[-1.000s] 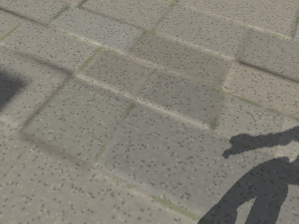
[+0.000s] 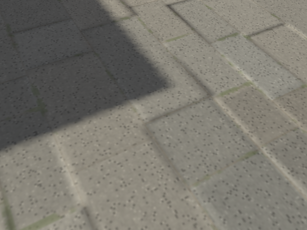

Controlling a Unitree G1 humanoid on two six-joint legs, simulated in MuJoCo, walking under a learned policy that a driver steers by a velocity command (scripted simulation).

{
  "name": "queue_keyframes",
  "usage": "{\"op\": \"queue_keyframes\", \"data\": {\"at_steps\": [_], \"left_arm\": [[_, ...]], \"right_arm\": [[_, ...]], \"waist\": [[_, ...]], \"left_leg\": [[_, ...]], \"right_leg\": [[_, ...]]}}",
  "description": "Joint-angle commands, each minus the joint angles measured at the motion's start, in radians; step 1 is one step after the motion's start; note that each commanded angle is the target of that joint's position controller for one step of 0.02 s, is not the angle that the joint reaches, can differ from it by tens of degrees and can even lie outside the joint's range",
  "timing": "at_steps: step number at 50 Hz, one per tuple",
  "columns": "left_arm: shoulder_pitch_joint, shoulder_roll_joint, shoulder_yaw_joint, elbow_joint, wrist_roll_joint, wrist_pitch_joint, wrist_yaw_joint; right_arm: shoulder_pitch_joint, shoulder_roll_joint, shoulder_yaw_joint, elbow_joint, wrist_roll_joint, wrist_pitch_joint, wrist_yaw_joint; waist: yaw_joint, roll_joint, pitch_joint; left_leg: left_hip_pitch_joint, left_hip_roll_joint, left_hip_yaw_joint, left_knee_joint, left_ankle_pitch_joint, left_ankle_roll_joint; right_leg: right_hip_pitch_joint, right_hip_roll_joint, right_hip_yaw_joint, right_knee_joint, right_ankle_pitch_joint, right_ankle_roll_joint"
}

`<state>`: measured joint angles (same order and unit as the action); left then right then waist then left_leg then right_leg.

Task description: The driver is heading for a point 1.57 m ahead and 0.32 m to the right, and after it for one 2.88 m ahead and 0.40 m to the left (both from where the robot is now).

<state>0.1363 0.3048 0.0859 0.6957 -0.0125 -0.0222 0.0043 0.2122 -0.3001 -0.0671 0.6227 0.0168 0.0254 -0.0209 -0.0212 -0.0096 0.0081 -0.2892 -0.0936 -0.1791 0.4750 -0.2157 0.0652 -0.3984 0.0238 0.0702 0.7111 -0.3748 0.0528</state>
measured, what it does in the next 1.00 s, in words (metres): walks ahead: right foot, then left foot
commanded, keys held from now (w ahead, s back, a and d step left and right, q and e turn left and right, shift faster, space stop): w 0.46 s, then w+e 0.54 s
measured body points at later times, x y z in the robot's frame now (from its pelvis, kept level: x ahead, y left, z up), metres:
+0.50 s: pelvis +0.17 +0.03 -0.01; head +0.20 +0.03 +0.43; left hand +0.10 +0.31 -0.13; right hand +0.43 -0.17 -0.08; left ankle +0.28 +0.16 -0.74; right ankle +0.02 -0.14 -0.74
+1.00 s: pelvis +0.43 +0.05 -0.02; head +0.46 +0.04 +0.43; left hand +0.68 +0.25 -0.10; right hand +0.41 -0.23 -0.14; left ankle +0.28 +0.17 -0.74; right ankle +0.59 -0.08 -0.72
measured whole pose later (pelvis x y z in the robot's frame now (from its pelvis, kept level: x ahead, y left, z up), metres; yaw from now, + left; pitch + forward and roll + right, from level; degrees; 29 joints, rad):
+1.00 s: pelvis +0.43 +0.05 -0.02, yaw -9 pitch +1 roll +2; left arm 0.09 0.26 0.04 0.63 -0.02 -0.03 -0.06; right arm 0.34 -0.29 -0.07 0.84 0.01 -0.07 0.00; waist -0.08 -0.03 0.05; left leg 0.13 -0.02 0.26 0.25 -0.39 -0.01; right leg -0.63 -0.06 -0.04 0.64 -0.04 -0.06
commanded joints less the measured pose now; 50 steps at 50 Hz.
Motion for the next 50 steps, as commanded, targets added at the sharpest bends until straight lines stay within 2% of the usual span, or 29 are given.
{"op": "queue_keyframes", "data": {"at_steps": [1,3,4,5,6,7,8,10,11,13,16,18,20,23,24,25,26,27,28,29,31,32,34,36,39,42,46,48,50], "left_arm": [[-0.031,0.087,0.024,-0.079,-0.011,-0.049,-0.015],[0.045,0.062,0.022,-0.050,-0.007,-0.065,-0.020],[0.099,0.070,0.024,-0.036,0.004,-0.070,-0.017],[0.201,0.111,0.027,-0.025,0.023,-0.073,-0.011],[0.250,0.221,0.053,0.001,0.050,-0.076,-0.022],[0.199,0.180,0.048,-0.008,0.027,-0.083,-0.020],[0.172,0.129,0.031,-0.011,0.010,-0.083,-0.010],[0.166,0.108,0.019,-0.011,0.004,-0.077,0.000],[0.175,0.104,0.013,-0.008,0.009,-0.077,0.003],[0.199,0.105,0.011,0.001,0.012,-0.077,0.004],[0.231,0.120,0.010,0.020,0.002,-0.068,0.003],[0.254,0.142,0.013,0.033,-0.004,-0.061,0.000],[0.284,0.160,0.016,0.049,-0.013,-0.056,-0.003],[0.282,0.180,0.021,0.064,-0.023,-0.044,-0.001],[0.274,0.183,0.020,0.067,-0.026,-0.039,0.001],[0.278,0.164,0.011,0.069,-0.023,-0.037,0.002],[0.269,0.115,-0.011,0.046,-0.001,-0.039,0.003],[0.370,-0.018,-0.050,0.005,0.001,-0.053,0.005],[0.327,0.079,-0.027,0.023,-0.027,-0.067,0.007],[0.245,0.135,-0.007,-0.003,-0.049,-0.070,0.002],[0.179,0.116,-0.008,-0.010,-0.022,-0.065,0.000],[0.197,0.104,-0.004,-0.001,-0.020,-0.052,-0.002],[0.226,0.063,-0.009,0.015,-0.024,-0.027,-0.006],[0.200,0.050,-0.010,0.006,-0.020,-0.012,-0.003],[0.131,0.044,-0.012,-0.020,-0.013,-0.015,-0.007],[0.024,0.026,-0.024,-0.054,-0.009,-0.026,-0.029],[-0.108,0.013,-0.036,-0.121,-0.012,-0.030,-0.058],[-0.131,0.024,-0.032,-0.151,-0.012,-0.030,-0.071],[-0.086,0.060,-0.014,-0.161,-0.011,-0.023,-0.075]], "right_arm": [[-0.014,-0.173,-0.046,-0.056,0.002,-0.016,0.003],[-0.029,-0.135,-0.029,-0.053,0.002,-0.014,0.002],[-0.027,-0.089,-0.014,-0.053,-0.003,-0.020,0.002],[-0.024,-0.013,0.010,-0.059,-0.011,-0.027,0.004],[-0.060,-0.058,-0.007,-0.111,0.016,-0.045,0.000],[-0.069,-0.132,-0.027,-0.098,0.016,-0.058,-0.002],[-0.052,-0.148,-0.034,-0.075,0.011,-0.064,0.003],[-0.044,-0.122,-0.031,-0.053,-0.005,-0.075,0.016],[-0.064,-0.098,-0.025,-0.052,-0.008,-0.083,0.023],[-0.103,-0.060,-0.012,-0.055,-0.009,-0.092,0.030],[-0.180,-0.017,0.007,-0.070,-0.006,-0.101,0.039],[-0.223,-0.008,0.012,-0.077,0.000,-0.107,0.051],[-0.247,-0.023,0.009,-0.081,0.007,-0.110,0.062],[-0.212,-0.066,-0.006,-0.079,0.014,-0.113,0.070],[-0.145,-0.089,-0.020,-0.063,0.010,-0.114,0.066],[-0.006,-0.128,-0.043,-0.023,0.008,-0.112,0.056],[0.177,-0.183,-0.063,0.008,-0.003,-0.109,0.043],[0.255,-0.288,-0.079,0.026,-0.025,-0.105,0.040],[0.259,-0.193,-0.054,0.028,-0.024,-0.108,0.041],[0.195,-0.146,-0.036,0.037,-0.018,-0.109,0.038],[0.078,-0.089,-0.018,0.039,-0.021,-0.112,0.039],[0.042,-0.068,-0.013,0.041,-0.029,-0.120,0.040],[0.014,-0.057,-0.016,0.057,-0.029,-0.139,0.039],[0.006,-0.069,-0.022,0.078,-0.030,-0.152,0.037],[0.016,-0.083,-0.026,0.104,-0.033,-0.154,0.029],[0.031,-0.110,-0.031,0.121,-0.026,-0.147,0.021],[0.113,-0.145,-0.041,0.162,-0.010,-0.119,0.015],[0.122,-0.162,-0.045,0.171,-0.003,-0.100,0.013],[0.112,-0.196,-0.053,0.166,0.001,-0.084,0.004]], "waist": [[0.001,0.177,-0.046],[0.050,0.141,-0.040],[0.072,0.101,-0.058],[0.095,-0.057,-0.095],[0.083,-0.232,0.004],[0.066,-0.172,0.099],[0.051,-0.148,0.121],[0.044,-0.119,0.099],[0.051,-0.112,0.090],[0.071,-0.109,0.077],[0.104,-0.112,0.078],[0.120,-0.118,0.081],[0.125,-0.123,0.086],[0.074,-0.138,0.073],[0.023,-0.129,0.030],[-0.050,-0.100,-0.060],[-0.135,-0.039,-0.206],[-0.085,0.269,-0.365],[-0.119,0.238,-0.357],[-0.102,0.200,-0.196],[-0.042,0.120,-0.062],[-0.009,0.138,-0.038],[0.021,0.125,-0.017],[0.034,0.092,0.025],[0.024,0.066,0.060],[-0.014,0.044,0.087],[-0.065,0.020,0.124],[-0.055,0.034,0.110],[-0.009,0.082,0.038]], "left_leg": [[0.048,0.233,-0.348,-0.188,-0.343,0.167],[-0.042,0.182,-0.319,-0.140,-0.377,0.126],[-0.128,0.140,-0.274,-0.055,-0.388,0.082],[-0.242,0.038,-0.127,0.242,-0.401,0.014],[-0.486,-0.036,-0.014,0.408,-0.407,-0.012],[-0.567,0.045,-0.033,0.531,-0.329,-0.024],[-0.591,0.062,-0.029,0.567,-0.242,-0.031],[-0.597,0.101,0.021,0.576,-0.125,-0.050],[-0.571,0.121,0.054,0.568,-0.063,-0.059],[-0.531,0.140,0.119,0.516,0.026,-0.079],[-0.425,0.144,0.170,0.325,0.112,-0.097],[-0.334,0.129,0.194,0.200,0.146,-0.097],[-0.274,0.117,0.205,0.136,0.149,-0.084],[-0.184,0.103,0.202,0.060,0.110,-0.032],[-0.059,0.081,0.214,0.021,0.111,-0.008],[0.143,0.065,0.224,-0.005,0.115,0.021],[0.446,0.203,0.087,0.029,0.078,0.070],[0.737,0.495,-0.399,-0.065,-0.164,0.208],[0.656,0.502,-0.535,-0.178,-0.294,0.211],[0.540,0.473,-0.372,-0.190,-0.273,0.169],[0.320,0.390,-0.161,-0.235,-0.090,0.133],[0.243,0.358,-0.082,-0.269,-0.024,0.121],[0.168,0.345,0.010,-0.320,0.067,0.128],[0.135,0.344,0.089,-0.351,0.149,0.130],[0.157,0.330,0.189,-0.364,0.232,0.123],[0.174,0.317,0.280,-0.374,0.268,0.102],[0.325,0.361,0.326,-0.333,0.340,0.091],[0.393,0.375,0.350,-0.267,0.498,0.076],[0.434,0.373,0.377,-0.127,0.860,0.055]], "right_leg": [[0.045,0.006,-0.020,-0.131,0.006,-0.032],[0.226,-0.004,-0.048,-0.305,0.149,-0.065],[0.355,-0.063,-0.002,-0.330,0.139,-0.087],[0.468,-0.242,0.201,-0.399,-0.006,-0.141],[0.436,-0.392,0.566,-0.525,-0.292,-0.278],[0.387,-0.423,0.594,-0.546,-0.389,-0.318],[0.391,-0.375,0.510,-0.544,-0.343,-0.292],[0.418,-0.310,0.375,-0.547,-0.188,-0.249],[0.402,-0.284,0.309,-0.559,-0.091,-0.239],[0.373,-0.250,0.209,-0.577,0.063,-0.241],[0.325,-0.216,0.097,-0.581,0.210,-0.235],[0.298,-0.213,0.055,-0.573,0.266,-0.230],[0.303,-0.244,0.059,-0.567,0.284,-0.232],[0.364,-0.291,0.066,-0.513,0.441,-0.211],[0.355,-0.276,0.045,-0.422,0.612,-0.192],[0.312,-0.227,0.001,-0.248,0.737,-0.166],[0.126,-0.182,-0.023,0.024,0.563,-0.128],[-0.227,-0.013,-0.058,0.407,-0.066,-0.061],[-0.310,-0.020,0.079,0.548,-0.184,-0.064],[-0.380,-0.068,0.067,0.583,-0.109,-0.075],[-0.333,-0.136,0.036,0.503,0.039,-0.074],[-0.276,-0.160,0.042,0.478,0.087,-0.071],[-0.228,-0.164,0.037,0.467,0.132,-0.059],[-0.263,-0.161,0.050,0.433,0.187,-0.045],[-0.315,-0.148,0.061,0.287,0.331,-0.035],[-0.278,-0.134,-0.013,0.094,0.457,-0.048],[-0.332,-0.124,-0.072,-0.043,0.426,-0.085],[-0.319,-0.099,-0.111,-0.079,0.349,-0.112],[-0.202,-0.029,-0.173,-0.076,0.243,-0.151]]}}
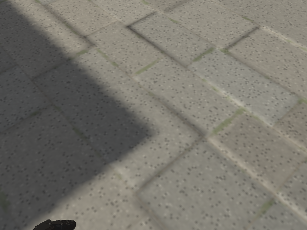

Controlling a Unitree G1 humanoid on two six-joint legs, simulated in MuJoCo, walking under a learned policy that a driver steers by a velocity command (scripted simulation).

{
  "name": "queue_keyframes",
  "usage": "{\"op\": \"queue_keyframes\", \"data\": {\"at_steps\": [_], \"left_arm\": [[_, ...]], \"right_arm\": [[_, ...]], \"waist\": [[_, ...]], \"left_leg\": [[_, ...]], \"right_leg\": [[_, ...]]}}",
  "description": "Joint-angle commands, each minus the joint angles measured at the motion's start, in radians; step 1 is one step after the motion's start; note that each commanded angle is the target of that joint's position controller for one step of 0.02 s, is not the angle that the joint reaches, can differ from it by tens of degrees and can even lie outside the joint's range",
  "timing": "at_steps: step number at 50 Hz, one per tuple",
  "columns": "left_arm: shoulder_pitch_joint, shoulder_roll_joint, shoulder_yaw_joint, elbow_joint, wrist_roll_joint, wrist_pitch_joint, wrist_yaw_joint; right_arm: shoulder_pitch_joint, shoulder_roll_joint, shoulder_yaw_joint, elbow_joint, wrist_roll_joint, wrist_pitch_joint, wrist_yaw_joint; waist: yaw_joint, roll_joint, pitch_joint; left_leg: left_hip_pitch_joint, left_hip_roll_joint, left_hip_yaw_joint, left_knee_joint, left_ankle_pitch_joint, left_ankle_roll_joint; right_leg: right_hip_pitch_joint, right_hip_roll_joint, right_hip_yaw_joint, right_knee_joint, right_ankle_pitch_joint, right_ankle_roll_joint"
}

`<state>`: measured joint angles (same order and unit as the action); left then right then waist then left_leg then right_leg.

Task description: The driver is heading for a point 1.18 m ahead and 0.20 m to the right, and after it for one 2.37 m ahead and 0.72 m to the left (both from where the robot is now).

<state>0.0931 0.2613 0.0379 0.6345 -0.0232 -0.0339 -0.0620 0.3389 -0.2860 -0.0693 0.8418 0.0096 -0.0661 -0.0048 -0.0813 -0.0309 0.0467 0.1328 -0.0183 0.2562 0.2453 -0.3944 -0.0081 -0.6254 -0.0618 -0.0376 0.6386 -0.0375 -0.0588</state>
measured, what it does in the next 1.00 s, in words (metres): walks ahead, turning right: right foot, then left foot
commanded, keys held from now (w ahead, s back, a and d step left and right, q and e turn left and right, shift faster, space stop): w+e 0.56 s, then w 0.44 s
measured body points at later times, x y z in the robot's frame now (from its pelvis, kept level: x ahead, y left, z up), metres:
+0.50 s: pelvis +0.30 -0.01 +0.01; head +0.33 -0.03 +0.46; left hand +0.43 +0.26 -0.09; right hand +0.46 -0.31 -0.07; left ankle +0.48 +0.08 -0.71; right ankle +0.17 -0.09 -0.72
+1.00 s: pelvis +0.55 -0.11 +0.01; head +0.57 -0.13 +0.46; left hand +0.87 -0.03 -0.05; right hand +0.39 -0.35 -0.12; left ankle +0.48 +0.07 -0.72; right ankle +0.62 -0.27 -0.72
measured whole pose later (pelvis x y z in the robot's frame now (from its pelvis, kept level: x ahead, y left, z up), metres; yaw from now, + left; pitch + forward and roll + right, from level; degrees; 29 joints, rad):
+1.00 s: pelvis +0.55 -0.11 +0.01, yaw -26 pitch +2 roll +2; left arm 0.04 0.26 0.02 0.59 -0.02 -0.06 -0.04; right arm 0.41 -0.31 -0.05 0.88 0.03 -0.06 0.01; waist -0.11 -0.02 0.03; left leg 0.05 0.01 0.05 0.28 -0.36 -0.02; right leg -0.51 -0.04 0.00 0.53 -0.08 -0.04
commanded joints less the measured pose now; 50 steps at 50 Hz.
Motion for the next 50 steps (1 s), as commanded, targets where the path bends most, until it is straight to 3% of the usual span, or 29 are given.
{"op": "queue_keyframes", "data": {"at_steps": [1,2,3,4,5,6,7,8,9,11,13,18,20,23,25,26,27,28,29,30,31,32,33,35,38,41,46,48,50], "left_arm": [[0.044,0.136,0.052,-0.087,-0.001,-0.006,-0.005],[0.192,0.183,0.080,-0.056,-0.003,-0.002,0.006],[0.349,0.252,0.111,-0.023,-0.004,0.012,0.027],[0.306,0.353,0.121,-0.031,-0.007,0.005,0.035],[0.344,0.277,0.099,-0.061,0.001,-0.011,0.031],[0.313,0.225,0.084,-0.048,0.010,-0.023,0.028],[0.253,0.203,0.077,-0.049,0.006,-0.030,0.029],[0.188,0.179,0.070,-0.060,0.008,-0.032,0.030],[0.150,0.156,0.061,-0.075,0.021,-0.034,0.034],[0.133,0.162,0.061,-0.073,0.020,-0.038,0.041],[0.153,0.182,0.065,-0.055,0.014,-0.039,0.053],[0.218,0.209,0.073,-0.019,0.003,-0.020,0.075],[0.251,0.214,0.075,-0.002,-0.002,-0.015,0.075],[0.261,0.198,0.073,0.010,-0.005,-0.007,0.079],[0.236,0.184,0.071,0.006,-0.001,-0.001,0.079],[0.235,0.144,0.057,0.000,0.004,-0.003,0.077],[0.257,0.077,0.032,-0.017,0.021,-0.005,0.075],[0.385,0.047,0.020,-0.049,-0.015,-0.013,0.074],[0.368,0.154,0.038,-0.014,-0.023,-0.011,0.080],[0.267,0.193,0.050,-0.021,-0.014,-0.007,0.080],[0.216,0.179,0.048,-0.028,-0.001,-0.006,0.082],[0.176,0.164,0.048,-0.041,0.009,-0.010,0.079],[0.176,0.144,0.046,-0.045,0.004,-0.012,0.072],[0.183,0.109,0.037,-0.040,0.000,-0.010,0.064],[0.111,0.076,0.019,-0.064,0.015,-0.015,0.059],[0.025,0.057,0.004,-0.077,0.015,-0.031,0.045],[-0.101,0.073,0.006,-0.113,0.001,-0.042,0.027],[-0.101,0.092,0.014,-0.120,0.001,-0.044,0.021],[0.050,0.138,0.043,-0.076,0.012,-0.043,0.026]], "right_arm": [[-0.021,-0.224,-0.054,-0.058,0.010,0.017,-0.017],[-0.039,-0.225,-0.052,-0.064,0.015,0.022,-0.021],[-0.032,-0.194,-0.038,-0.080,0.004,0.013,-0.024],[0.074,-0.036,0.010,-0.134,-0.033,-0.012,-0.007],[-0.018,-0.119,0.003,-0.147,-0.002,-0.053,0.011],[-0.123,-0.163,-0.009,-0.184,0.035,-0.071,0.020],[-0.145,-0.147,-0.001,-0.193,0.027,-0.081,0.015],[-0.144,-0.143,-0.003,-0.182,0.003,-0.082,0.008],[-0.124,-0.152,-0.010,-0.174,-0.010,-0.071,0.007],[-0.098,-0.140,-0.009,-0.169,-0.022,-0.048,0.007],[-0.131,-0.109,0.002,-0.178,-0.030,-0.032,0.003],[-0.331,-0.067,0.025,-0.221,-0.019,-0.038,0.015],[-0.371,-0.085,0.019,-0.235,-0.006,-0.044,0.023],[-0.367,-0.128,0.000,-0.239,0.000,-0.057,0.030],[-0.274,-0.149,-0.018,-0.217,0.002,-0.067,0.028],[-0.178,-0.177,-0.033,-0.200,-0.008,-0.072,0.021],[-0.029,-0.231,-0.048,-0.190,-0.022,-0.073,0.011],[0.034,-0.295,-0.064,-0.152,-0.029,-0.057,0.020],[0.007,-0.193,-0.043,-0.167,-0.008,-0.054,0.027],[-0.025,-0.140,-0.028,-0.169,-0.006,-0.048,0.025],[-0.065,-0.122,-0.019,-0.170,-0.016,-0.043,0.025],[-0.085,-0.103,-0.013,-0.160,-0.020,-0.040,0.025],[-0.092,-0.093,-0.007,-0.152,-0.026,-0.042,0.023],[-0.085,-0.084,-0.005,-0.132,-0.016,-0.048,0.022],[-0.068,-0.130,-0.017,-0.103,-0.003,-0.050,0.019],[-0.052,-0.157,-0.020,-0.082,0.004,-0.038,0.017],[0.034,-0.187,-0.021,-0.029,0.019,-0.017,0.018],[0.040,-0.200,-0.025,-0.015,0.023,-0.005,0.015],[0.020,-0.205,-0.024,-0.013,0.026,0.005,0.009]], "waist": [[0.104,0.122,-0.060],[0.191,0.112,-0.140],[0.263,0.037,-0.229],[0.122,-0.229,-0.301],[0.200,-0.122,-0.450],[0.212,-0.069,-0.299],[0.164,0.014,-0.190],[0.119,0.051,-0.131],[0.086,0.035,-0.113],[0.059,0.020,-0.098],[0.062,0.019,-0.071],[0.141,-0.036,-0.043],[0.156,-0.050,-0.043],[0.138,-0.079,-0.048],[0.081,-0.106,-0.066],[0.033,-0.091,-0.132],[-0.017,0.038,-0.278],[0.051,0.387,-0.364],[0.025,0.252,-0.277],[0.001,0.168,-0.163],[0.015,0.100,-0.105],[0.026,0.092,-0.054],[0.048,0.121,-0.043],[0.063,0.142,-0.044],[0.058,0.115,-0.025],[0.029,0.105,-0.016],[-0.005,0.116,0.007],[0.017,0.124,0.006],[0.116,0.112,-0.085]], "left_leg": [[0.010,0.290,-0.048,0.237,1.175,0.119],[-0.071,0.263,-0.030,0.435,1.170,0.095],[-0.304,0.222,-0.034,0.723,0.893,0.054],[-0.770,0.001,-0.116,1.096,-0.140,-0.012],[-0.875,-0.025,-0.359,1.209,-0.203,-0.002],[-0.948,0.027,-0.374,1.176,-0.102,0.016],[-0.925,0.072,-0.365,1.078,-0.014,0.027],[-0.868,0.102,-0.358,0.988,0.027,0.021],[-0.798,0.122,-0.364,0.947,0.058,0.013],[-0.746,0.126,-0.346,0.875,0.080,-0.021],[-0.734,0.118,-0.323,0.771,0.136,-0.055],[-0.628,0.040,-0.298,0.387,0.470,-0.076],[-0.604,0.023,-0.316,0.324,0.485,-0.068],[-0.582,0.019,-0.350,0.255,0.393,-0.035],[-0.464,0.016,-0.331,0.211,0.336,0.005],[-0.299,0.057,-0.351,0.198,0.327,0.043],[-0.044,0.238,-0.530,0.208,0.253,0.107],[0.206,0.433,-1.013,0.090,-0.025,0.260],[0.152,0.421,-1.052,0.041,-0.232,0.239],[0.043,0.375,-0.892,0.033,-0.177,0.201],[-0.065,0.331,-0.771,0.025,-0.036,0.185],[-0.144,0.295,-0.688,0.008,0.080,0.191],[-0.197,0.267,-0.623,-0.012,0.154,0.188],[-0.228,0.243,-0.544,-0.044,0.240,0.206],[-0.231,0.256,-0.477,-0.086,0.354,0.238],[-0.237,0.229,-0.385,-0.100,0.412,0.219],[-0.182,0.255,-0.350,-0.072,0.442,0.188],[-0.135,0.279,-0.350,-0.033,0.512,0.171],[-0.149,0.238,-0.289,0.156,0.772,0.134]], "right_leg": [[0.139,0.099,-0.086,0.001,-0.142,-0.065],[0.356,0.138,-0.085,-0.051,-0.109,-0.101],[0.668,0.066,0.068,-0.082,-0.086,-0.151],[0.995,-0.200,0.645,-0.158,-0.225,-0.336],[1.059,-0.276,0.904,-0.309,-0.343,-0.388],[0.964,-0.246,0.755,-0.343,-0.291,-0.324],[0.809,-0.199,0.624,-0.344,-0.187,-0.288],[0.675,-0.160,0.532,-0.348,-0.064,-0.262],[0.585,-0.131,0.472,-0.368,0.034,-0.255],[0.491,-0.113,0.424,-0.399,0.135,-0.264],[0.410,-0.084,0.353,-0.410,0.183,-0.256],[0.334,-0.003,0.284,-0.383,0.020,-0.167],[0.366,-0.025,0.336,-0.357,-0.038,-0.157],[0.460,-0.063,0.436,-0.271,-0.088,-0.137],[0.465,-0.054,0.462,-0.193,-0.063,-0.110],[0.428,-0.005,0.423,-0.065,-0.040,-0.077],[0.307,0.064,0.330,0.223,-0.214,-0.036],[-0.042,0.174,0.217,0.522,-0.581,0.021],[-0.146,0.095,0.243,0.639,-0.523,0.038],[-0.164,0.069,0.220,0.660,-0.428,0.043],[-0.130,0.041,0.193,0.640,-0.364,0.048],[-0.117,0.020,0.193,0.592,-0.321,0.049],[-0.073,-0.001,0.189,0.558,-0.295,0.046],[-0.044,-0.010,0.160,0.487,-0.289,0.050],[-0.071,-0.032,0.123,0.326,-0.221,0.065],[-0.021,-0.033,0.082,0.132,-0.065,0.068],[0.061,0.006,0.046,-0.051,0.003,0.046],[0.098,0.020,0.039,-0.096,-0.047,0.016],[0.341,0.067,-0.002,-0.160,-0.042,-0.028]]}}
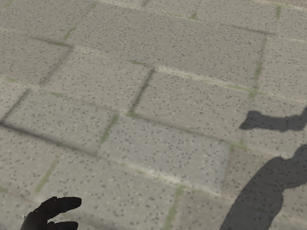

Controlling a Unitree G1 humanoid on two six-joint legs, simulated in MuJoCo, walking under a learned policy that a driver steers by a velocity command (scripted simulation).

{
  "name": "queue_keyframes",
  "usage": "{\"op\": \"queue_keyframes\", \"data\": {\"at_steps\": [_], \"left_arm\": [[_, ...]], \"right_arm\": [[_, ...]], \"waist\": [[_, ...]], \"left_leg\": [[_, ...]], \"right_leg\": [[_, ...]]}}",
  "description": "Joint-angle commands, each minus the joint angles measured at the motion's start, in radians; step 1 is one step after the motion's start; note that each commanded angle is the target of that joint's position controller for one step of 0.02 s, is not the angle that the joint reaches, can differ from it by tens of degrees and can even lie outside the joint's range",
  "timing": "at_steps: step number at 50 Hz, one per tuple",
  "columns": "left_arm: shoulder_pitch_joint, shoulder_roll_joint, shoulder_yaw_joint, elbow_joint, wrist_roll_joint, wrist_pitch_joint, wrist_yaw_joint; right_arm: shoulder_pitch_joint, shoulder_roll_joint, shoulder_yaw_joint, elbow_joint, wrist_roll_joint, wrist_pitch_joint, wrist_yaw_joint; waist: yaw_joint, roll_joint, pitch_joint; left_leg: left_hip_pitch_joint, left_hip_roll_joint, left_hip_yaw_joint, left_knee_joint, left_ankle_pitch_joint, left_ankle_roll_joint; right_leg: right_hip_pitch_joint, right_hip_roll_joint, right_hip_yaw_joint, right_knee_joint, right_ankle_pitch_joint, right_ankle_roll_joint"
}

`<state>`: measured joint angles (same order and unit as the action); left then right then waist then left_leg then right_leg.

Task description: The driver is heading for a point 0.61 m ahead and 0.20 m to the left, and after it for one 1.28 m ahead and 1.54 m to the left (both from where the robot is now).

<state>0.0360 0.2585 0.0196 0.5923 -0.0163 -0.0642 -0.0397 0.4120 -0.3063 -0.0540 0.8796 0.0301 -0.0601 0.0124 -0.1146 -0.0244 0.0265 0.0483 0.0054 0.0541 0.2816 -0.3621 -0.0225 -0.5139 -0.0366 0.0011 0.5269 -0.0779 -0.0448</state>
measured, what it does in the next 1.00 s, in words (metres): walks ahead, turning left: right foot, then left foot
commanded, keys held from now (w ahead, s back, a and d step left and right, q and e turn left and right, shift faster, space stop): w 0.02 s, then w+q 0.98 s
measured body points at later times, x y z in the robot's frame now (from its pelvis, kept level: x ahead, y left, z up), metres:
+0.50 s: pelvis +0.26 -0.01 +0.00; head +0.29 +0.00 +0.45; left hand +0.23 +0.28 -0.13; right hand +0.51 -0.19 -0.10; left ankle +0.41 +0.15 -0.70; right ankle +0.14 -0.12 -0.73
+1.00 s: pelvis +0.55 +0.07 +0.00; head +0.57 +0.09 +0.45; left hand +0.64 +0.39 -0.07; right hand +0.73 -0.17 -0.10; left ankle +0.41 +0.13 -0.73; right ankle +0.75 +0.02 -0.72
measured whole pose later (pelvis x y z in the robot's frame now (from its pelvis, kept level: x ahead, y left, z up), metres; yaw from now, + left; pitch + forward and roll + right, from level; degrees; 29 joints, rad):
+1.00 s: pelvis +0.55 +0.07 +0.00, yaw +30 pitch +2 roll +1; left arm 0.03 0.28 0.03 0.67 -0.01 -0.11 -0.02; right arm 0.36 -0.30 -0.08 0.72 0.03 -0.03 -0.01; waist -0.09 -0.03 0.02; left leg -0.10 -0.11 -0.20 0.46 -0.38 0.05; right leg -0.52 -0.01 0.09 0.50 -0.02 0.04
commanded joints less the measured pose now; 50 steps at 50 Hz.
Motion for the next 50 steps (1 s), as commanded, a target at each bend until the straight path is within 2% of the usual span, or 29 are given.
{"op": "queue_keyframes", "data": {"at_steps": [1,2,3,4,5,6,7,8,10,12,15,18,21,23,26,27,28,29,30,31,32,33,34,35,38,42,45,48,50], "left_arm": [[0.257,0.189,0.085,0.008,0.009,-0.008,0.014],[0.395,0.287,0.106,0.019,0.035,-0.001,0.028],[0.417,0.270,0.101,0.028,0.021,0.003,0.027],[0.374,0.203,0.079,0.030,0.015,-0.001,0.024],[0.318,0.171,0.067,0.030,0.013,-0.005,0.023],[0.260,0.142,0.058,0.036,0.017,-0.011,0.019],[0.217,0.113,0.052,0.038,0.022,-0.022,0.016],[0.190,0.107,0.053,0.044,0.027,-0.031,0.014],[0.177,0.106,0.058,0.066,0.029,-0.050,0.015],[0.186,0.118,0.065,0.091,0.036,-0.059,0.022],[0.200,0.132,0.070,0.119,0.036,-0.056,0.034],[0.229,0.158,0.076,0.143,0.028,-0.049,0.045],[0.287,0.178,0.084,0.179,0.017,-0.029,0.050],[0.307,0.189,0.088,0.195,0.008,-0.010,0.052],[0.286,0.227,0.098,0.192,0.002,0.015,0.066],[0.276,0.238,0.100,0.188,0.001,0.024,0.071],[0.257,0.237,0.097,0.182,-0.003,0.028,0.076],[0.277,0.196,0.079,0.164,0.017,0.017,0.078],[0.340,0.069,0.039,0.110,0.032,-0.016,0.061],[0.253,0.154,0.052,0.099,0.002,-0.060,0.041],[0.167,0.176,0.056,0.066,-0.031,-0.078,0.032],[0.156,0.159,0.051,0.063,-0.018,-0.086,0.036],[0.152,0.168,0.058,0.073,0.011,-0.082,0.043],[0.171,0.171,0.063,0.078,0.022,-0.070,0.042],[0.183,0.137,0.056,0.073,0.033,-0.040,0.043],[0.028,0.088,0.033,0.035,0.032,-0.037,0.040],[-0.054,0.102,0.035,0.013,0.013,-0.046,0.028],[-0.053,0.145,0.053,0.007,0.007,-0.058,0.019],[0.027,0.164,0.068,0.026,0.005,-0.067,0.019]], "right_arm": [[-0.051,-0.157,-0.026,-0.057,-0.005,-0.002,-0.012],[0.003,-0.064,0.007,-0.097,-0.028,-0.015,-0.008],[0.033,-0.038,0.020,-0.090,-0.018,-0.032,-0.006],[-0.034,-0.139,-0.011,-0.099,0.009,-0.039,-0.001],[-0.101,-0.143,-0.014,-0.119,0.022,-0.041,0.001],[-0.128,-0.128,-0.013,-0.120,0.010,-0.036,-0.002],[-0.120,-0.121,-0.020,-0.113,-0.002,-0.023,-0.005],[-0.090,-0.101,-0.018,-0.101,-0.002,-0.009,-0.005],[-0.075,-0.065,-0.015,-0.092,0.000,0.013,-0.008],[-0.118,-0.057,-0.018,-0.108,-0.002,0.022,-0.011],[-0.183,-0.043,-0.015,-0.129,-0.007,0.015,0.000],[-0.289,-0.020,-0.003,-0.164,-0.012,0.009,0.019],[-0.382,-0.011,0.005,-0.214,-0.010,0.008,0.037],[-0.418,-0.015,0.004,-0.247,-0.010,0.008,0.050],[-0.363,-0.055,-0.017,-0.269,-0.008,0.015,0.061],[-0.271,-0.088,-0.036,-0.254,-0.006,0.018,0.058],[-0.117,-0.139,-0.067,-0.219,-0.004,0.020,0.045],[0.025,-0.226,-0.098,-0.191,-0.004,0.033,0.022],[-0.036,-0.297,-0.105,-0.221,0.002,0.028,0.015],[-0.010,-0.216,-0.080,-0.233,-0.008,0.017,0.019],[-0.031,-0.165,-0.067,-0.227,-0.015,0.006,0.019],[-0.090,-0.143,-0.060,-0.228,-0.012,-0.001,0.021],[-0.150,-0.106,-0.051,-0.239,-0.012,-0.005,0.017],[-0.184,-0.094,-0.043,-0.257,-0.023,-0.005,0.012],[-0.189,-0.121,-0.051,-0.256,-0.020,-0.008,-0.002],[-0.147,-0.154,-0.062,-0.238,-0.010,0.004,-0.023],[-0.087,-0.159,-0.064,-0.216,-0.006,0.014,-0.027],[-0.069,-0.146,-0.062,-0.208,-0.002,0.020,-0.030],[-0.091,-0.135,-0.061,-0.215,-0.005,0.024,-0.030]], "waist": [[0.217,0.084,-0.165],[0.236,-0.106,-0.327],[0.226,-0.246,-0.422],[0.236,-0.144,-0.279],[0.212,-0.112,-0.165],[0.179,-0.064,-0.093],[0.145,-0.076,-0.058],[0.119,-0.092,-0.047],[0.097,-0.068,-0.028],[0.099,-0.042,0.000],[0.115,-0.028,0.017],[0.158,-0.009,0.050],[0.194,0.006,0.081],[0.198,-0.001,0.082],[0.137,-0.058,0.000],[0.083,-0.070,-0.058],[-0.006,-0.051,-0.137],[-0.056,0.070,-0.230],[0.062,0.300,-0.319],[-0.012,0.164,-0.396],[-0.014,0.115,-0.263],[0.044,0.019,-0.150],[0.078,0.012,-0.110],[0.109,0.033,-0.082],[0.136,0.045,-0.054],[0.080,0.081,-0.022],[0.041,0.104,-0.027],[0.057,0.129,-0.034],[0.110,0.155,-0.046]], "left_leg": [[-0.165,0.168,-0.046,0.313,0.720,0.115],[-0.509,0.062,-0.003,0.700,0.354,0.050],[-0.709,-0.038,-0.110,0.926,-0.206,0.032],[-0.806,0.017,-0.177,1.008,-0.178,0.043],[-0.819,0.060,-0.153,0.987,-0.092,0.052],[-0.788,0.093,-0.141,0.933,-0.016,0.047],[-0.739,0.120,-0.150,0.886,0.042,0.041],[-0.681,0.129,-0.155,0.873,0.083,0.031],[-0.662,0.125,-0.161,0.856,0.136,0.015],[-0.715,0.121,-0.184,0.794,0.215,0.003],[-0.735,0.108,-0.176,0.626,0.377,0.003],[-0.713,0.098,-0.109,0.471,0.470,0.015],[-0.762,0.091,-0.073,0.381,0.438,0.041],[-0.781,0.076,-0.039,0.348,0.360,0.063],[-0.628,-0.010,0.049,0.344,0.208,0.119],[-0.506,-0.049,0.067,0.342,0.172,0.144],[-0.271,-0.083,0.056,0.269,0.227,0.184],[0.038,0.054,-0.175,0.245,0.247,0.247],[0.339,0.305,-0.774,0.123,0.114,0.460],[0.370,0.331,-0.866,0.028,0.056,0.456],[0.271,0.294,-0.704,0.021,0.103,0.406],[0.107,0.244,-0.580,0.016,0.211,0.366],[-0.006,0.208,-0.500,0.006,0.309,0.341],[-0.096,0.183,-0.459,-0.017,0.382,0.338],[-0.241,0.154,-0.384,-0.056,0.497,0.344],[-0.343,0.065,-0.285,-0.045,0.398,0.272],[-0.325,0.078,-0.334,-0.015,0.290,0.243],[-0.235,0.118,-0.435,0.072,0.222,0.220],[-0.223,0.116,-0.470,0.147,0.234,0.195]], "right_leg": [[0.462,0.014,-0.012,-0.033,0.010,-0.074],[0.841,-0.258,0.353,-0.023,-0.036,-0.193],[0.918,-0.381,0.699,-0.181,-0.196,-0.278],[0.808,-0.352,0.612,-0.212,-0.278,-0.237],[0.679,-0.312,0.464,-0.233,-0.245,-0.204],[0.556,-0.267,0.364,-0.271,-0.179,-0.184],[0.473,-0.232,0.285,-0.306,-0.113,-0.167],[0.411,-0.216,0.231,-0.340,-0.070,-0.161],[0.358,-0.209,0.143,-0.382,0.032,-0.165],[0.364,-0.208,0.072,-0.400,0.105,-0.162],[0.398,-0.186,-0.031,-0.410,0.156,-0.140],[0.425,-0.188,-0.103,-0.425,0.166,-0.121],[0.539,-0.222,-0.136,-0.393,0.213,-0.115],[0.618,-0.243,-0.155,-0.343,0.308,-0.106],[0.667,-0.244,-0.196,-0.157,0.774,-0.074],[0.651,-0.234,-0.207,-0.018,0.884,-0.061],[0.551,-0.200,-0.228,0.190,0.836,-0.030],[0.294,-0.149,-0.225,0.498,0.456,0.014],[-0.150,0.096,-0.110,0.872,-0.461,0.085],[-0.254,0.062,0.114,0.930,-0.482,0.060],[-0.299,0.015,0.112,0.884,-0.407,0.037],[-0.271,-0.029,0.102,0.769,-0.337,0.031],[-0.211,-0.061,0.097,0.673,-0.300,0.039],[-0.149,-0.073,0.097,0.640,-0.272,0.049],[-0.090,-0.070,0.064,0.506,-0.223,0.100],[-0.012,-0.015,0.037,0.183,0.060,0.129],[0.051,0.027,0.047,0.050,0.160,0.125],[0.073,0.029,0.088,-0.019,0.086,0.093],[0.173,0.030,0.074,-0.057,0.022,0.054]]}}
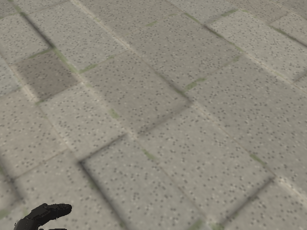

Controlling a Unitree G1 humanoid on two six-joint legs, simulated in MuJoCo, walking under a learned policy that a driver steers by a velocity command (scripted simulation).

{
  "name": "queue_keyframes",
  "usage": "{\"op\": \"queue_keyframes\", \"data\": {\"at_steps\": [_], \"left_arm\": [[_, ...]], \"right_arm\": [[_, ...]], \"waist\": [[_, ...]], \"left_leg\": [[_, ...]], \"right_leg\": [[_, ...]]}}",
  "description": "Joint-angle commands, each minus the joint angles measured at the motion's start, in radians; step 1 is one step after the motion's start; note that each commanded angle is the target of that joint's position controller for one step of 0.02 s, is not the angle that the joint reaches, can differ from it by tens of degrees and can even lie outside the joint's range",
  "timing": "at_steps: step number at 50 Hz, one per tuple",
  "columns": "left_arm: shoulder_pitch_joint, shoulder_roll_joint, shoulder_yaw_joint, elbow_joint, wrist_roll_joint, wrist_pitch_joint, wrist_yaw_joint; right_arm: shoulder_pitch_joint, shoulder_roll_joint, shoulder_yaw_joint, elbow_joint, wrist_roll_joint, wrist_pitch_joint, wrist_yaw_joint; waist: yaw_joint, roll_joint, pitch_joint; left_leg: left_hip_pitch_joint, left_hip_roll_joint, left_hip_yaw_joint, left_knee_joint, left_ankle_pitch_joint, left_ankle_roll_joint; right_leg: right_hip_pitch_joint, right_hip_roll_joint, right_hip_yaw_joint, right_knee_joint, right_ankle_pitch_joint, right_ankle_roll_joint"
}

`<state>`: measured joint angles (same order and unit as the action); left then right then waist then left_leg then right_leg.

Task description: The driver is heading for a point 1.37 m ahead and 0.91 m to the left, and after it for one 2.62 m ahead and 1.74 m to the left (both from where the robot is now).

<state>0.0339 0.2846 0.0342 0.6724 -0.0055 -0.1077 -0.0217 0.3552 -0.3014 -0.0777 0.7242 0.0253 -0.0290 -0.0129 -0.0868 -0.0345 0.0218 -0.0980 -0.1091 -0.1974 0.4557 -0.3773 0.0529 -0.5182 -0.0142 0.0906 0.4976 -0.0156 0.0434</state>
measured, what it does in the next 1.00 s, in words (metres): walks ahead, turning left: right foot, then left foot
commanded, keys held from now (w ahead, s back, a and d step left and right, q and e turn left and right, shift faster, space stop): w+q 0.98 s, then w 0.02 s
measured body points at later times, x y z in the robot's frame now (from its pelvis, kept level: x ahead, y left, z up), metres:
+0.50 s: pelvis +0.25 +0.01 +0.00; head +0.29 +0.03 +0.45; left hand +0.18 +0.30 -0.13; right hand +0.55 -0.14 -0.07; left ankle +0.37 +0.18 -0.71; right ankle +0.15 -0.14 -0.73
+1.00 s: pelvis +0.52 +0.13 +0.00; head +0.53 +0.15 +0.45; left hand +0.59 +0.46 -0.07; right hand +0.72 -0.10 -0.10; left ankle +0.37 +0.16 -0.73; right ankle +0.73 +0.10 -0.72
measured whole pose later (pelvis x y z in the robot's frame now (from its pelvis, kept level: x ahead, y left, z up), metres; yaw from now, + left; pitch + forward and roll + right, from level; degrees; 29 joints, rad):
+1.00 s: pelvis +0.52 +0.13 +0.00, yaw +35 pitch +2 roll +1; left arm 0.01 0.29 0.03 0.68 0.00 -0.10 -0.03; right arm 0.38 -0.30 -0.08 0.71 0.02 -0.03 -0.02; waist -0.09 -0.05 0.02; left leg -0.08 -0.11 -0.20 0.45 -0.38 0.06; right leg -0.52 -0.01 0.09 0.50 0.00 0.04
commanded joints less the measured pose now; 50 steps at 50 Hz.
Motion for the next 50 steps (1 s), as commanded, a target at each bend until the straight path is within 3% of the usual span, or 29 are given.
{"op": "queue_keyframes", "data": {"at_steps": [1,2,3,4,5,6,7,9,11,14,19,23,25,26,27,28,29,30,31,32,33,34,35,38,43,47,50], "left_arm": [[0.117,0.161,0.068,-0.035,0.003,-0.028,0.007],[0.256,0.212,0.083,-0.024,0.020,-0.031,0.016],[0.337,0.294,0.102,0.012,0.031,-0.016,0.012],[0.319,0.204,0.085,0.001,0.009,-0.012,0.005],[0.279,0.145,0.068,-0.009,0.005,-0.006,0.010],[0.231,0.125,0.059,-0.012,0.013,0.000,0.012],[0.203,0.102,0.051,-0.004,0.017,0.004,0.014],[0.187,0.084,0.046,0.010,0.019,0.000,0.018],[0.195,0.096,0.052,0.029,0.011,-0.008,0.018],[0.208,0.132,0.065,0.056,0.012,-0.008,0.020],[0.227,0.166,0.071,0.089,0.005,0.009,0.027],[0.269,0.201,0.081,0.121,-0.015,0.029,0.026],[0.262,0.231,0.090,0.122,-0.025,0.041,0.031],[0.257,0.247,0.095,0.121,-0.031,0.048,0.035],[0.242,0.245,0.094,0.117,-0.036,0.054,0.038],[0.251,0.213,0.080,0.108,-0.021,0.052,0.043],[0.328,0.061,0.031,0.052,0.032,0.036,0.031],[0.271,0.108,0.028,0.028,0.006,-0.003,0.019],[0.162,0.176,0.046,-0.001,-0.034,-0.023,0.010],[0.140,0.164,0.039,-0.011,-0.033,-0.035,0.011],[0.141,0.159,0.040,0.003,-0.006,-0.038,0.019],[0.158,0.169,0.047,0.010,0.009,-0.030,0.020],[0.173,0.169,0.049,0.013,0.014,-0.018,0.018],[0.152,0.123,0.038,0.008,0.025,0.007,0.019],[-0.043,0.073,0.015,-0.039,0.016,0.005,0.007],[-0.095,0.111,0.028,-0.062,0.000,-0.007,-0.005],[-0.014,0.138,0.047,-0.045,-0.003,-0.018,-0.007]], "right_arm": [[-0.035,-0.106,-0.025,-0.065,-0.005,-0.008,-0.003],[-0.023,-0.041,-0.001,-0.081,-0.019,-0.011,0.001],[0.109,0.009,0.016,-0.115,0.012,-0.020,0.002],[0.102,-0.097,-0.001,-0.089,0.022,-0.020,-0.002],[-0.001,-0.153,-0.018,-0.097,0.014,-0.014,-0.003],[-0.052,-0.148,-0.020,-0.106,0.001,-0.008,-0.005],[-0.084,-0.136,-0.022,-0.117,-0.008,-0.008,-0.002],[-0.074,-0.098,-0.021,-0.122,0.004,0.001,0.009],[-0.089,-0.065,-0.014,-0.133,0.004,0.011,0.013],[-0.142,-0.048,-0.006,-0.155,-0.003,0.014,0.017],[-0.271,-0.024,0.008,-0.180,-0.002,-0.001,0.046],[-0.352,-0.031,0.007,-0.220,0.002,-0.002,0.068],[-0.322,-0.063,-0.009,-0.226,-0.005,0.003,0.072],[-0.257,-0.091,-0.024,-0.214,-0.007,0.008,0.070],[-0.115,-0.131,-0.050,-0.178,-0.006,0.012,0.064],[0.067,-0.194,-0.084,-0.128,-0.001,0.022,0.046],[0.061,-0.311,-0.099,-0.125,0.011,0.019,0.031],[0.082,-0.268,-0.078,-0.167,0.002,-0.002,0.038],[0.055,-0.199,-0.058,-0.150,-0.007,-0.019,0.044],[0.008,-0.174,-0.049,-0.145,-0.005,-0.027,0.044],[-0.063,-0.147,-0.039,-0.152,-0.007,-0.029,0.042],[-0.109,-0.122,-0.030,-0.165,-0.017,-0.031,0.039],[-0.129,-0.120,-0.027,-0.171,-0.023,-0.032,0.035],[-0.113,-0.139,-0.031,-0.148,-0.016,-0.037,0.018],[-0.043,-0.164,-0.038,-0.105,-0.006,-0.024,-0.004],[0.011,-0.156,-0.038,-0.071,0.004,-0.016,-0.006],[-0.003,-0.144,-0.037,-0.064,-0.001,-0.006,-0.009]], "waist": [[0.127,0.155,-0.092],[0.181,0.046,-0.222],[0.123,-0.293,-0.334],[0.144,-0.209,-0.271],[0.170,-0.117,-0.152],[0.156,-0.052,-0.090],[0.142,-0.045,-0.040],[0.114,-0.090,-0.019],[0.111,-0.078,-0.006],[0.116,-0.043,0.005],[0.161,-0.024,0.037],[0.171,-0.025,0.068],[0.131,-0.052,0.029],[0.087,-0.066,-0.018],[0.001,-0.050,-0.092],[-0.083,0.006,-0.181],[0.026,0.299,-0.237],[-0.019,0.239,-0.423],[-0.044,0.157,-0.288],[-0.006,0.109,-0.184],[0.041,0.053,-0.122],[0.078,0.069,-0.098],[0.099,0.082,-0.088],[0.107,0.068,-0.056],[0.034,0.100,-0.009],[0.020,0.120,-0.008],[0.069,0.165,-0.023]], "left_leg": [[-0.105,0.186,-0.191,0.076,0.277,0.089],[-0.207,0.121,-0.108,0.349,0.158,0.050],[-0.552,-0.007,0.026,0.671,-0.223,-0.013],[-0.682,0.075,0.006,0.813,-0.195,-0.029],[-0.712,0.107,0.024,0.851,-0.101,-0.036],[-0.680,0.140,0.053,0.837,-0.029,-0.042],[-0.661,0.166,0.055,0.794,0.019,-0.046],[-0.591,0.202,0.074,0.740,0.065,-0.047],[-0.600,0.213,0.091,0.693,0.089,-0.055],[-0.647,0.225,0.095,0.577,0.180,-0.070],[-0.587,0.209,0.169,0.315,0.387,-0.055],[-0.561,0.186,0.222,0.199,0.330,-0.013],[-0.467,0.131,0.273,0.175,0.230,0.028],[-0.370,0.092,0.299,0.169,0.186,0.053],[-0.174,0.049,0.315,0.111,0.226,0.088],[0.131,0.070,0.226,0.086,0.255,0.132],[0.460,0.340,-0.288,0.042,0.170,0.286],[0.538,0.452,-0.666,-0.129,-0.032,0.390],[0.461,0.420,-0.529,-0.164,0.007,0.326],[0.317,0.377,-0.399,-0.166,0.089,0.290],[0.176,0.335,-0.305,-0.169,0.203,0.259],[0.078,0.305,-0.242,-0.186,0.310,0.248],[0.017,0.291,-0.220,-0.206,0.361,0.249],[-0.104,0.261,-0.135,-0.230,0.468,0.255],[-0.187,0.187,-0.067,-0.216,0.323,0.179],[-0.109,0.224,-0.167,-0.138,0.234,0.156],[-0.051,0.242,-0.225,-0.041,0.272,0.130]], "right_leg": [[0.320,-0.013,-0.013,-0.048,-0.051,-0.066],[0.556,-0.176,0.142,-0.044,-0.125,-0.128],[0.843,-0.394,0.616,-0.155,-0.387,-0.291],[0.812,-0.408,0.718,-0.209,-0.624,-0.287],[0.706,-0.365,0.558,-0.218,-0.585,-0.243],[0.597,-0.321,0.419,-0.223,-0.437,-0.217],[0.515,-0.282,0.319,-0.240,-0.316,-0.211],[0.431,-0.236,0.183,-0.285,-0.202,-0.200],[0.413,-0.239,0.105,-0.319,-0.127,-0.219],[0.443,-0.257,0.018,-0.345,-0.019,-0.238],[0.475,-0.231,-0.155,-0.346,0.071,-0.203],[0.567,-0.265,-0.216,-0.309,0.171,-0.180],[0.607,-0.268,-0.256,-0.199,0.482,-0.161],[0.612,-0.263,-0.276,-0.086,0.645,-0.150],[0.557,-0.238,-0.306,0.101,0.701,-0.127],[0.353,-0.202,-0.311,0.370,0.514,-0.088],[-0.107,-0.028,-0.281,0.738,-0.446,-0.025],[-0.242,0.045,-0.026,0.906,-0.599,-0.023],[-0.331,-0.011,0.007,0.898,-0.495,-0.040],[-0.309,-0.051,-0.002,0.810,-0.405,-0.054],[-0.244,-0.083,-0.003,0.722,-0.351,-0.047],[-0.171,-0.103,0.004,0.664,-0.314,-0.040],[-0.126,-0.105,0.003,0.635,-0.296,-0.029],[-0.092,-0.090,-0.029,0.503,-0.232,0.016],[-0.001,-0.017,-0.041,0.138,0.083,0.034],[0.045,0.006,-0.002,0.023,0.075,0.011],[0.136,0.009,-0.017,-0.018,-0.041,-0.035]]}}
Keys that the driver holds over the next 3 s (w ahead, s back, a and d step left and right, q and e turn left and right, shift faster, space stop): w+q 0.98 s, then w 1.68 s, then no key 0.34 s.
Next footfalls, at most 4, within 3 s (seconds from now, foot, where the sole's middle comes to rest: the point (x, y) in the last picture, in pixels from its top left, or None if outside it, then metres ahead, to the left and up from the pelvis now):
0.04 right None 0.19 -0.13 -0.77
0.56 left None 0.41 0.18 -0.77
1.04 right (115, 172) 0.75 0.13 -0.77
1.52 left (37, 171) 0.78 0.49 -0.77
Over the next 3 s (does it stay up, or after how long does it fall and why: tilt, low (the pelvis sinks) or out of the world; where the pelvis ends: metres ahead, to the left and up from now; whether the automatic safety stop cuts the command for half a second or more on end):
stays up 1.29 0.83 0.01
